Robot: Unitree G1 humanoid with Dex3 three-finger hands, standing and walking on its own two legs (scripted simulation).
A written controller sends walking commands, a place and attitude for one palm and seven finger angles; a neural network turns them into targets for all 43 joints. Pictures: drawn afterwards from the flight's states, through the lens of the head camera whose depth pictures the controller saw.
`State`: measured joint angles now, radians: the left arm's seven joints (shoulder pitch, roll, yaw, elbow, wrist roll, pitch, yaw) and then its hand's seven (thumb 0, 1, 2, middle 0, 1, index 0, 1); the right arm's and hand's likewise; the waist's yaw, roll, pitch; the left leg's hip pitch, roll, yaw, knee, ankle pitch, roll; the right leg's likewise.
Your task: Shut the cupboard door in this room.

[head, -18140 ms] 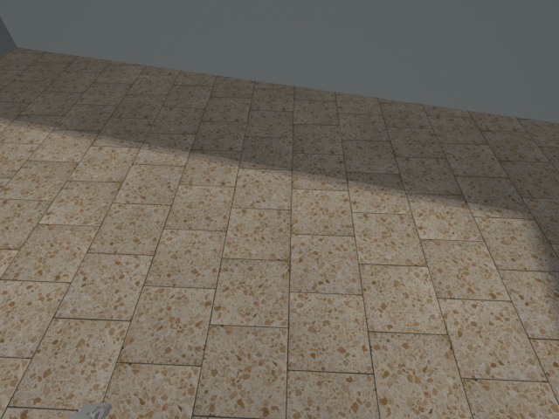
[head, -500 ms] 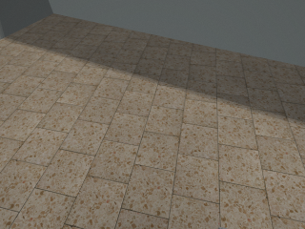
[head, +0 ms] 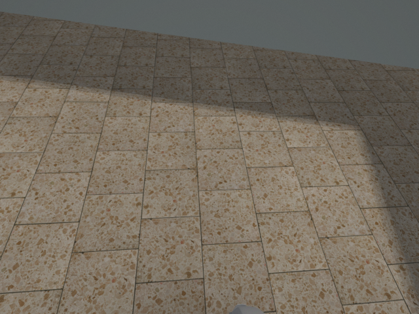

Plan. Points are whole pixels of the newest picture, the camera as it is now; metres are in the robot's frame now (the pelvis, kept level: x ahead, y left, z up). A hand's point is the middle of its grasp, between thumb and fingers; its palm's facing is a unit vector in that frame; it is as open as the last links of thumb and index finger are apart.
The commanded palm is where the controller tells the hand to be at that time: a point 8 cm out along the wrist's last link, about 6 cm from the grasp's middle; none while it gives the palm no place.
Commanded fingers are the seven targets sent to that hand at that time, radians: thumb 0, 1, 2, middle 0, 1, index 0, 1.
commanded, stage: turn or walk to find it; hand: left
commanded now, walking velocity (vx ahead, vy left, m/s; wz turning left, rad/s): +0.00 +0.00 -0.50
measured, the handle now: out of the picture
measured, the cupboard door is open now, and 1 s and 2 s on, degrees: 79 79 79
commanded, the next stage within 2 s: none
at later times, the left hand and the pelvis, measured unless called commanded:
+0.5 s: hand (156, 305) +0.16 +0.12 -0.15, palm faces -0.28 -0.93 -0.26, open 7.3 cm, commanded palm none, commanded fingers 0.00 0.90 0.90 -0.20 -0.30 -0.20 -0.30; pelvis -0.01 -0.04 +0.00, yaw -16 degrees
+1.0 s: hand (137, 290) +0.18 +0.16 -0.16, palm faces -0.44 -0.87 -0.23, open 7.3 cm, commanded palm none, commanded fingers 0.00 0.90 0.90 -0.20 -0.30 -0.20 -0.30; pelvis +0.02 +0.00 +0.01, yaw -30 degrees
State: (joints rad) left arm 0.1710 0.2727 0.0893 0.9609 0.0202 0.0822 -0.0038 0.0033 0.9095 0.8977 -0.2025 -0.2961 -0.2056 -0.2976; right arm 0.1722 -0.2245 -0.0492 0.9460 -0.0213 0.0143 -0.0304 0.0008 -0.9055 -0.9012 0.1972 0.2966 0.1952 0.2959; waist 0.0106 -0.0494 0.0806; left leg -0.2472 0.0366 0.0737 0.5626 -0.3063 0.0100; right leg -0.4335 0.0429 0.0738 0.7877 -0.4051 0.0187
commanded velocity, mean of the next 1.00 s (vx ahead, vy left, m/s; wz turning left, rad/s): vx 0.00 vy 0.00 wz -0.50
